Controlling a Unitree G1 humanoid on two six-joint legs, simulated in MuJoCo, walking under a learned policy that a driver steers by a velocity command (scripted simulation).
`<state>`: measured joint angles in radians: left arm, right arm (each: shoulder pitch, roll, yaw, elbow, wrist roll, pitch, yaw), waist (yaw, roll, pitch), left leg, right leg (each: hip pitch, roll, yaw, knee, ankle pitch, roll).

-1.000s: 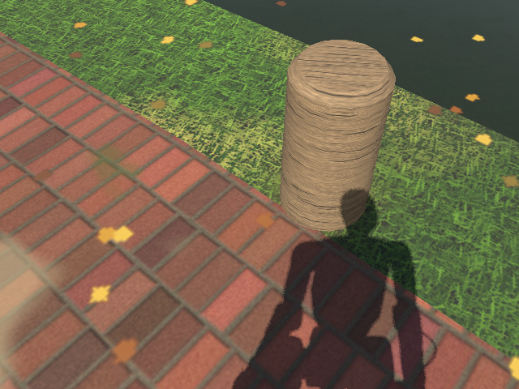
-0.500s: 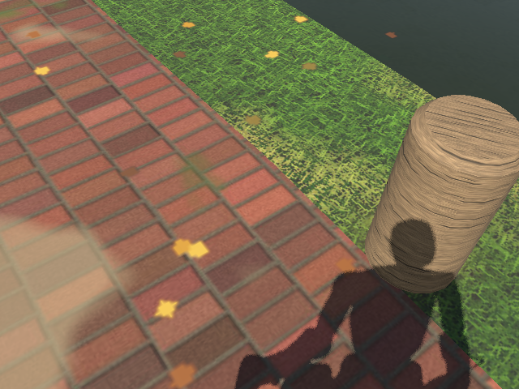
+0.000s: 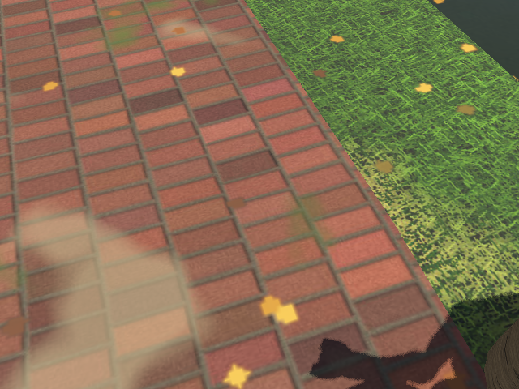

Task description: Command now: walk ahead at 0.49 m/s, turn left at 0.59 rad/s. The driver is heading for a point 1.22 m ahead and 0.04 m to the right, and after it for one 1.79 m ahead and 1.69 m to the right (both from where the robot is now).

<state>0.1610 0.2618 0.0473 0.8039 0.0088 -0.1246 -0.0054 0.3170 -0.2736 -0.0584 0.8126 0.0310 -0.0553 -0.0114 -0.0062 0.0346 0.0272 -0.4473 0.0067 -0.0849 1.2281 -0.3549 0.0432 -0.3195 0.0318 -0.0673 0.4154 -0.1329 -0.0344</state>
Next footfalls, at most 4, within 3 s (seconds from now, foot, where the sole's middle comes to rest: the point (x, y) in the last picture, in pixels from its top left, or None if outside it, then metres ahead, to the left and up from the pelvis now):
0.36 left None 0.34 0.18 -0.77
0.92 right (285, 316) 0.66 -0.04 -0.77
1.38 left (236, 246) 0.89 0.10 -0.77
1.76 right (313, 274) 0.79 -0.12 -0.77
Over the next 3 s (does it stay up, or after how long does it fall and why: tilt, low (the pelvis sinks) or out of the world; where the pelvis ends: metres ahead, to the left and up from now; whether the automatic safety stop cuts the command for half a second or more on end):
stays up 1.40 -0.16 0.00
